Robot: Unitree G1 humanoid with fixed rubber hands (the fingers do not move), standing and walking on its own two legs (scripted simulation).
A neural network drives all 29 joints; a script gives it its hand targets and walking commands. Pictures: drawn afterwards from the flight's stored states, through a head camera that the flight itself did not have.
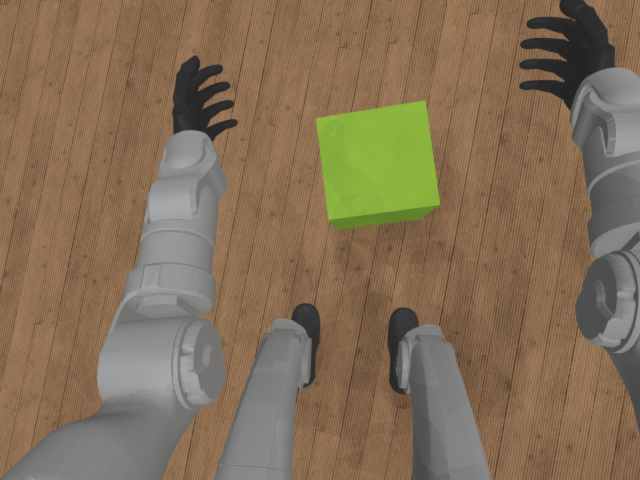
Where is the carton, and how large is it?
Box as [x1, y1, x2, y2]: [316, 100, 439, 229]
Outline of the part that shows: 425,100 316,118 328,219 337,229 420,218 439,204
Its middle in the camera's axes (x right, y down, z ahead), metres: +0.12 -0.15 +0.86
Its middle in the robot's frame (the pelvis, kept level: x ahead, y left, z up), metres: +0.54 -0.02 -0.53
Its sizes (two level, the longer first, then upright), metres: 0.210 0.200 0.250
